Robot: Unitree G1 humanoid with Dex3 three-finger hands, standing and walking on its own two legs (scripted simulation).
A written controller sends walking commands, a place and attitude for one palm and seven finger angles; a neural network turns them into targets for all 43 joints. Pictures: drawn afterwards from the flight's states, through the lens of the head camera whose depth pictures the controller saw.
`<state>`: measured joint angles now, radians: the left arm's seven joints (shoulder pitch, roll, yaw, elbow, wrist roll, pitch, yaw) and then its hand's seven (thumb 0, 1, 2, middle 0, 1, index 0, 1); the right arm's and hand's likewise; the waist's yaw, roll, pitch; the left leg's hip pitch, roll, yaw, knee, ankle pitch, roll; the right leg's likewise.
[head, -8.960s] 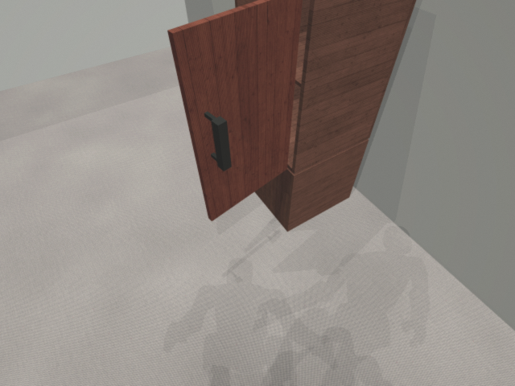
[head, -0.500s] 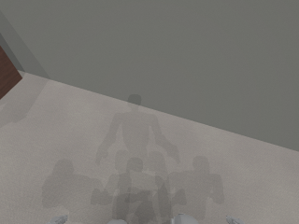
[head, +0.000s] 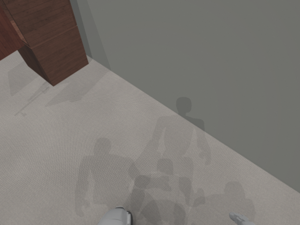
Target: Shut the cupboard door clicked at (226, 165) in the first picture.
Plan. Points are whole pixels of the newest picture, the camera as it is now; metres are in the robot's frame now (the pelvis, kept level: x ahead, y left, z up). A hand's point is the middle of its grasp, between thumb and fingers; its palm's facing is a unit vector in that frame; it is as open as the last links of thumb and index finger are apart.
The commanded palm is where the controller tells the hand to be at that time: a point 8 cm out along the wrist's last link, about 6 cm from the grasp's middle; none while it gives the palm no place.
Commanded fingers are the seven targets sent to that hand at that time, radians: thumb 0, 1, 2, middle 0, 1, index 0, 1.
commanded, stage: walk to a spot facing it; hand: left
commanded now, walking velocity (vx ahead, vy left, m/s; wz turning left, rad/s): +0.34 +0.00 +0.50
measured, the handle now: out of the picture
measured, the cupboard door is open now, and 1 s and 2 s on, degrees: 100 100 100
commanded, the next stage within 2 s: turn to face it in 1.52 s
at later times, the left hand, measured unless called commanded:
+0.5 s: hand (101, 155) +0.33 +0.19 -0.14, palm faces +0.11 -0.97 -0.22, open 7.4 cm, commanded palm none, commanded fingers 0.00 0.90 0.90 -0.20 -0.30 -0.20 -0.30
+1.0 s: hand (101, 184) +0.24 +0.18 -0.19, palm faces +0.46 -0.87 -0.14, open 7.4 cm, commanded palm none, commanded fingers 0.00 0.90 0.90 -0.20 -0.30 -0.20 -0.30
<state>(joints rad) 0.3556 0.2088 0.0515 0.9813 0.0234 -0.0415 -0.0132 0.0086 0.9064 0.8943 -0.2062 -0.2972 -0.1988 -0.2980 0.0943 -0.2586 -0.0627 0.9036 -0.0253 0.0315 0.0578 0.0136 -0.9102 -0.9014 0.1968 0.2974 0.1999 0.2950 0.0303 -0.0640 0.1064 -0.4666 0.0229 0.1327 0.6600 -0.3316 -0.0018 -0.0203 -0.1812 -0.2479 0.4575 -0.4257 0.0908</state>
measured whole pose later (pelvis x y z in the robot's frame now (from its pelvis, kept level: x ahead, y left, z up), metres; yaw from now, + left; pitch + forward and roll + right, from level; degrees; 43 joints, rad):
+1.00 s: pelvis +0.40 +0.07 -0.02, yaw +22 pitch +0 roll -2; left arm 0.48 0.17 0.04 1.13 0.01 -0.03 -0.01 0.01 0.92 0.89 -0.20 -0.30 -0.19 -0.30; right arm 0.06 -0.20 -0.04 0.93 -0.03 -0.05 0.04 0.01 -0.91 -0.90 0.20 0.30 0.20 0.29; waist 0.05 -0.02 0.06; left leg -0.46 0.03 0.15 0.66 -0.18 0.10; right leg -0.08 -0.16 -0.23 0.79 -0.47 0.05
